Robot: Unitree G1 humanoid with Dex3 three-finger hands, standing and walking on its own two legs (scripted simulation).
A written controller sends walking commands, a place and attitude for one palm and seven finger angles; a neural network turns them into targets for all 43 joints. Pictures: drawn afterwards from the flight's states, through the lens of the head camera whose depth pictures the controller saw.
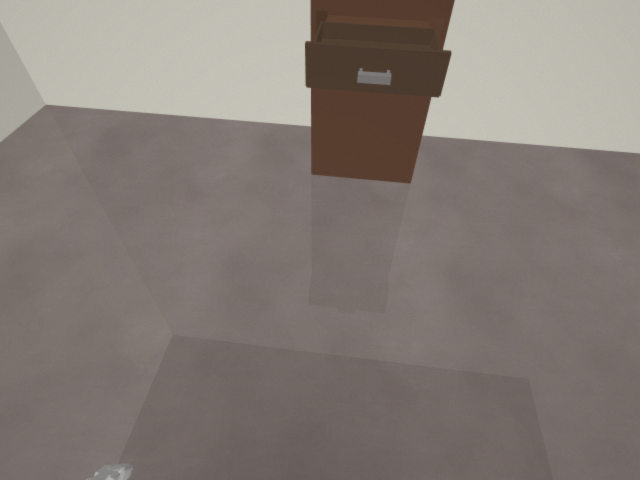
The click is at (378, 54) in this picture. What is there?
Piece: drawer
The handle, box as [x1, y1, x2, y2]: [357, 68, 390, 84]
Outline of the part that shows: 358,71 357,82 389,84 390,82 389,70 387,70 386,73 365,72 362,70 362,68 360,68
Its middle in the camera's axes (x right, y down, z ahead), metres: +0.17 -0.52 +1.24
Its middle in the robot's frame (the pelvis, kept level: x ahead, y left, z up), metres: +1.28 -0.11 -0.08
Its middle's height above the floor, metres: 0.69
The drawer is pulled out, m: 0.30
